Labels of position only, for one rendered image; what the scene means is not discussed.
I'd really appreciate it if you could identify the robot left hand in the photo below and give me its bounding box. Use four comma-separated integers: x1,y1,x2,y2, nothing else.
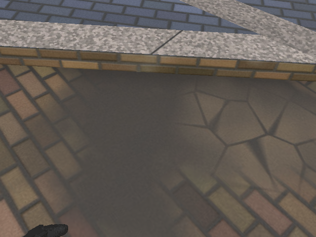
23,224,68,237

